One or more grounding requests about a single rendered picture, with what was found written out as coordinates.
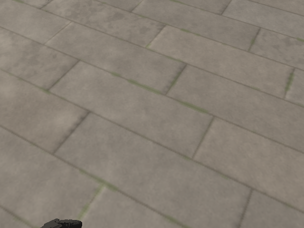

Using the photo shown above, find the left robot hand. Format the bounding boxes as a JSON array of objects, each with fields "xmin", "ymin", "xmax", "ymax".
[{"xmin": 40, "ymin": 218, "xmax": 83, "ymax": 228}]

